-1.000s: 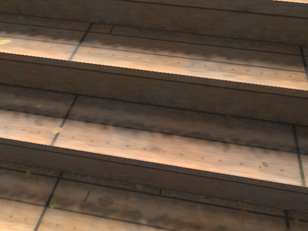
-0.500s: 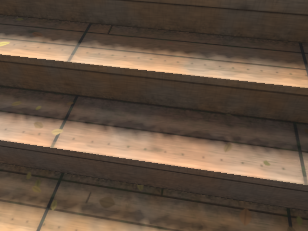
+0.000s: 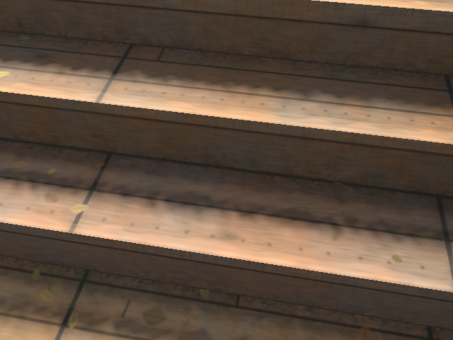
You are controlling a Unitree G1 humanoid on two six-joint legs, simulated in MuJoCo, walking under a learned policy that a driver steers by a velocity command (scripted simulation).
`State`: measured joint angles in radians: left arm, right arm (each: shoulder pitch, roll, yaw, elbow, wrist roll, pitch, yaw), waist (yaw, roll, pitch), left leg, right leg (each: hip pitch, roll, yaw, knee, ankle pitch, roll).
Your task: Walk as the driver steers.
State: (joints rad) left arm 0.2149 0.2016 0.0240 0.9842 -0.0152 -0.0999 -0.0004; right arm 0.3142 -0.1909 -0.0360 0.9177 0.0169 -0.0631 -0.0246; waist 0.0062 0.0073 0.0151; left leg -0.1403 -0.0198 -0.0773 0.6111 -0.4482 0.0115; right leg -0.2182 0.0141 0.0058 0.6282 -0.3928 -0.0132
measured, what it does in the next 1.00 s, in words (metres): climbs: left foot, then right foot 0.18 m higher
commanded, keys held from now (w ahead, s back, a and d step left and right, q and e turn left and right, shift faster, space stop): w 1.00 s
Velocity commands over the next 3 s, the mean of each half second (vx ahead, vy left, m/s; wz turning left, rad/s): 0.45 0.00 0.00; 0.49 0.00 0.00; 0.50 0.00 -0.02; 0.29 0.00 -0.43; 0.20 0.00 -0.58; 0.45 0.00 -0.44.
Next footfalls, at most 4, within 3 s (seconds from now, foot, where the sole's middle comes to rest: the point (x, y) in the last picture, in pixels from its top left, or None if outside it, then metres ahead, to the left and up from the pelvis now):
0.30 left None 0.11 0.14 -0.76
0.82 right None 0.38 -0.09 -0.58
1.42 left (189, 203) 0.73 0.13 -0.40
1.96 right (272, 100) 0.93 -0.08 -0.22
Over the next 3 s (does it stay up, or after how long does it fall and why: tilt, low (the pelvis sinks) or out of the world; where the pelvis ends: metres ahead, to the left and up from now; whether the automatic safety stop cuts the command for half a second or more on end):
stays up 1.20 -0.03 0.70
